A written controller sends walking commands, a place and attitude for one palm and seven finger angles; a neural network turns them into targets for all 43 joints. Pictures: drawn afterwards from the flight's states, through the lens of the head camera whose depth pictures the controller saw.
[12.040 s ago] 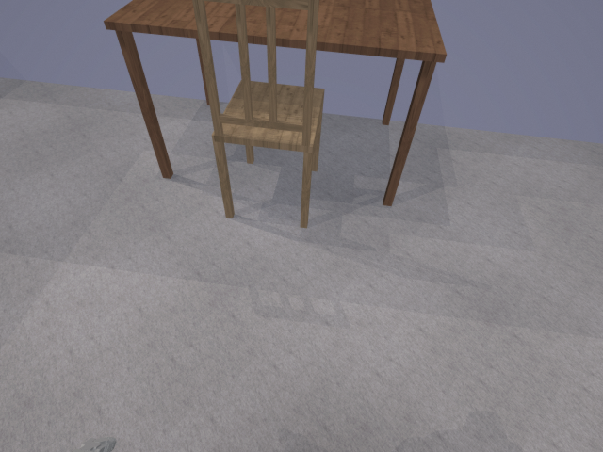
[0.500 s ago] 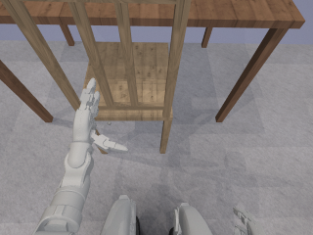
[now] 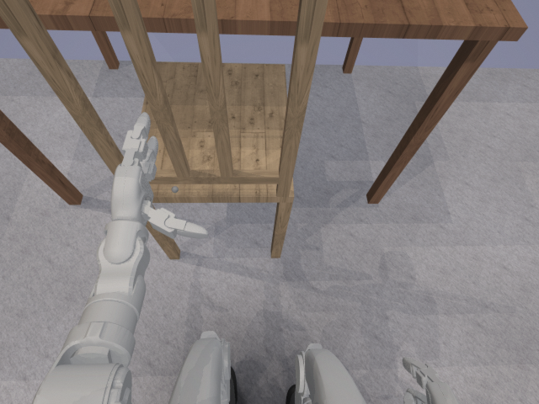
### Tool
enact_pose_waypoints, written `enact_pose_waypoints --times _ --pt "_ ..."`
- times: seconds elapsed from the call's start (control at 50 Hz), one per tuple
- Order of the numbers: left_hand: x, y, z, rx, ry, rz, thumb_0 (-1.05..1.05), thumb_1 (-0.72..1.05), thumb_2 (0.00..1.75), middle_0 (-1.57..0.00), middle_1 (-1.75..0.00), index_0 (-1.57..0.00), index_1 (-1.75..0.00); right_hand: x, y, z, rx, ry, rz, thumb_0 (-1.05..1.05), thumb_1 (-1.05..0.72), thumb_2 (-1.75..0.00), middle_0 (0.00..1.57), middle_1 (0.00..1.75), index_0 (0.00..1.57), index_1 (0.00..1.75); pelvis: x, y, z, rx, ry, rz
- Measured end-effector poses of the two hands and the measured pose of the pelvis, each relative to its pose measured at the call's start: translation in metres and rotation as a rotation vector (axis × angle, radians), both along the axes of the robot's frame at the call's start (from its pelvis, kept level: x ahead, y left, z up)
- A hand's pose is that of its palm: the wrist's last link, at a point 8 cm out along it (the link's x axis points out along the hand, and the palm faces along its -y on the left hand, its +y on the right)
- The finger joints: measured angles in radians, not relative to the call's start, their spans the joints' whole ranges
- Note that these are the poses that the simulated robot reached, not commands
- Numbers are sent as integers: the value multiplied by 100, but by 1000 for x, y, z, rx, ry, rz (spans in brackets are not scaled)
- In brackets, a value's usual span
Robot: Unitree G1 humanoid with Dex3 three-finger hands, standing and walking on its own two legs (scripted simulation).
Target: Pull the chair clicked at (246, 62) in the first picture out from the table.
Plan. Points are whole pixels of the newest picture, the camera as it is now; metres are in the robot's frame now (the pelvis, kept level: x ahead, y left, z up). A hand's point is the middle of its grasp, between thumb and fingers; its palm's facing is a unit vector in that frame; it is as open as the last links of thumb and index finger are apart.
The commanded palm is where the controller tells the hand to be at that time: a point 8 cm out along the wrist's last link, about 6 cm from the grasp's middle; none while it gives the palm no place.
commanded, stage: push the fingers through the gap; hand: left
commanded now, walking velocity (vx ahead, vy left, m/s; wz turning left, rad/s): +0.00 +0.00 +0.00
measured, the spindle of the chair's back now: (161, 109) +0.54 +0.16 +0.07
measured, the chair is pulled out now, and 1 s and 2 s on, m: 0.00 0.00 0.00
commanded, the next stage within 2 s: hook a spindle and tug to test in 1.28 s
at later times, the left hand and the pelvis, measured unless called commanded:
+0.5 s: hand (178, 164) +0.46 +0.14 +0.02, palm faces +0.01 -1.00 -0.04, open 16.9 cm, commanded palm +0.44 +0.19 +0.03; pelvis +0.00 +0.01 +0.00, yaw -1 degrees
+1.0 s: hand (178, 140) +0.51 +0.14 +0.02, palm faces +0.02 -1.00 -0.03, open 16.9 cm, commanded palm +0.48 +0.18 +0.03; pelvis +0.00 +0.01 -0.01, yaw -2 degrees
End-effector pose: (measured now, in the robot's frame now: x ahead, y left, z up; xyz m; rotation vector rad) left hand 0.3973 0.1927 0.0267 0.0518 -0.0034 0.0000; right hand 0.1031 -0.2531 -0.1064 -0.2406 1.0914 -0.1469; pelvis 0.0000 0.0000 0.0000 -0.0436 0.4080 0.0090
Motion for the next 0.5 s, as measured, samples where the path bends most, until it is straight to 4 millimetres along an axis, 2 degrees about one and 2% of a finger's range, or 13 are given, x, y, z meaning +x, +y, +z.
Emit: enact_pose_waypoints --times 0.26,0.5 --pt "19 0 -1 -4 14 6 -1 -50 30 -6 -8 -6 -8 -34 5 -2 12 101 -46 1 -90 -90 20 30 20 30 3 6 2 -2 15 -11" --pt "44 0 1 -7 9 9 -1 -50 30 -6 -8 -6 -8 -52 6 -4 4 158 -67 1 -90 -90 20 30 20 30 1 9 -1 -8 31 -14"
